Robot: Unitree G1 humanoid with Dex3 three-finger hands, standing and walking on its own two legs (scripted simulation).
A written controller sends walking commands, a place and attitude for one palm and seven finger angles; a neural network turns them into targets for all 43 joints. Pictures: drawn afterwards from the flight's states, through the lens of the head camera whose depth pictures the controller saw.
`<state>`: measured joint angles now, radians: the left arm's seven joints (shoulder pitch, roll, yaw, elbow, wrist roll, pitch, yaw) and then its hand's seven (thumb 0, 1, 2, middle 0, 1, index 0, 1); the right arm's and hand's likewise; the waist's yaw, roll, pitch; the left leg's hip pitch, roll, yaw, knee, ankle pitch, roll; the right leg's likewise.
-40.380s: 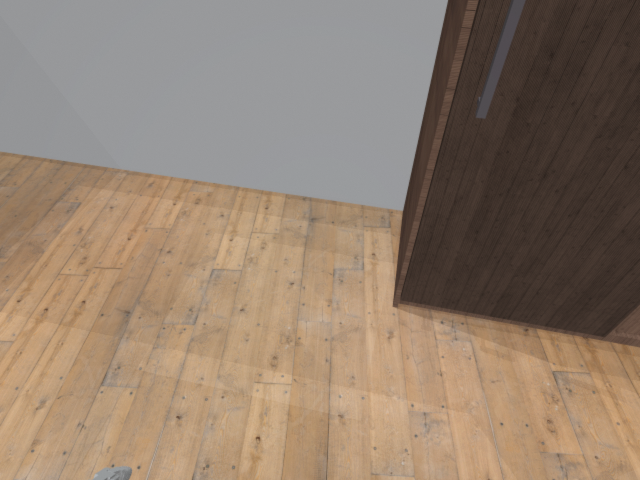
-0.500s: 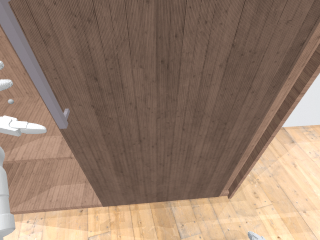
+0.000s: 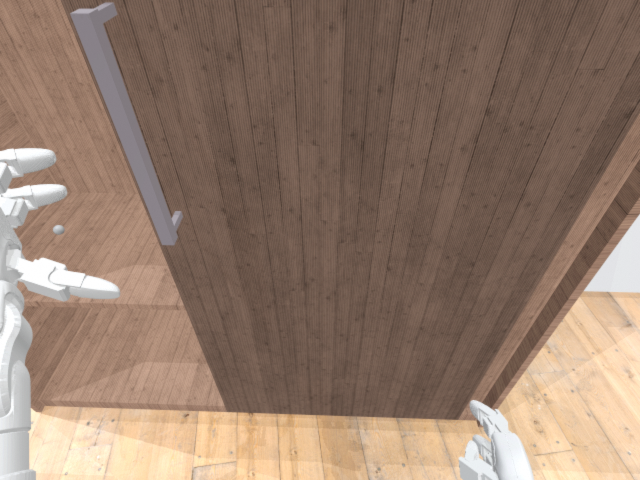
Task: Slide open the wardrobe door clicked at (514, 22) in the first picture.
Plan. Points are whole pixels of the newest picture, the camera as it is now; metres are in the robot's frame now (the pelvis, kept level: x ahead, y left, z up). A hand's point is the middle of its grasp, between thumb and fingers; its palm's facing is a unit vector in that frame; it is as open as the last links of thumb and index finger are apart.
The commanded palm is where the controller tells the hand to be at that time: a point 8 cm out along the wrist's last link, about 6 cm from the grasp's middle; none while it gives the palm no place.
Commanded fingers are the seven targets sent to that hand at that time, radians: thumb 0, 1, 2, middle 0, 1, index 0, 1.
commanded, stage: draw the hand back to the body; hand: left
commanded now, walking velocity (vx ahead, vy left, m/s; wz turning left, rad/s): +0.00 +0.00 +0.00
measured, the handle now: (142, 142) +0.44 +0.30 +0.22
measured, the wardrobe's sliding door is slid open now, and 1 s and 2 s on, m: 0.61 0.61 0.61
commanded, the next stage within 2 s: step back with the hand held close in 1.58 s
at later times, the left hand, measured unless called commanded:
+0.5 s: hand (71, 282) +0.23 +0.29 +0.18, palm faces +0.19 -0.98 -0.05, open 14.6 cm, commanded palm +0.19 +0.33 +0.19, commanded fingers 0.00 -0.33 0.31 -0.24 -1.02 -0.24 -1.02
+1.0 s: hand (81, 293) +0.23 +0.28 +0.17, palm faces +0.45 -0.83 -0.33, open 10.8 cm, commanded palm +0.18 +0.32 +0.18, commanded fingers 0.00 0.57 0.74 -0.21 -0.49 -0.21 -0.49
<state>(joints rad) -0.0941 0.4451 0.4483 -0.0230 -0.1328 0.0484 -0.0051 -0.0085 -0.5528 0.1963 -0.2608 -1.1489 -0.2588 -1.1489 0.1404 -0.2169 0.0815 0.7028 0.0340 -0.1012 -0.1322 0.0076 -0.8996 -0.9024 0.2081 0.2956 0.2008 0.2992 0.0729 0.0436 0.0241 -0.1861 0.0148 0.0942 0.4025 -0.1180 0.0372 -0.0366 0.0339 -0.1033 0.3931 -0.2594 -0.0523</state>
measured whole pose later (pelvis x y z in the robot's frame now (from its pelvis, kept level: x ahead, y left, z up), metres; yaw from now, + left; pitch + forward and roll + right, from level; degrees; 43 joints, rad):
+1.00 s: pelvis +0.02 +0.02 +0.00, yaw -2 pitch -6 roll -1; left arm 0.38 0.35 0.33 -0.34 -0.09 -0.09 0.13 0.00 0.22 0.57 -0.23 -0.69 -0.23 -0.69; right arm 0.20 -0.21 0.03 0.70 0.00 -0.17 -0.04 0.01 -0.90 -0.90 0.21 0.30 0.20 0.30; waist 0.06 0.05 0.04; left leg -0.12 -0.01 0.13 0.35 -0.13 0.06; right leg 0.03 0.01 -0.06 0.32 -0.24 -0.02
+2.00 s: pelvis +0.01 -0.02 -0.01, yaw -3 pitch -1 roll +0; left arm 0.53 0.39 0.34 -0.46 -0.07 -0.13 0.12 0.02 0.89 0.90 -0.22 -0.30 -0.21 -0.30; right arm 0.15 -0.26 -0.01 0.57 0.03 -0.04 -0.09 0.01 -0.90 -0.90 0.20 0.30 0.20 0.30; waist 0.02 0.07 0.04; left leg -0.31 0.05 0.05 0.52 -0.17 0.00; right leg -0.17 0.07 -0.06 0.49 -0.30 -0.07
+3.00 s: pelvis -0.20 +0.12 -0.02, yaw -4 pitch -1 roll -2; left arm 0.46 0.44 0.43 -0.58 -0.06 -0.21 0.15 0.02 0.89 0.90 -0.22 -0.30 -0.22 -0.30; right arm 0.14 -0.18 0.03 0.69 0.00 -0.08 -0.06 0.01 -0.90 -0.90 0.21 0.30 0.20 0.30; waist 0.11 -0.04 0.00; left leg -0.53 -0.03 0.02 0.78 -0.24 -0.05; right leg -0.07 0.02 0.05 0.57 -0.43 0.00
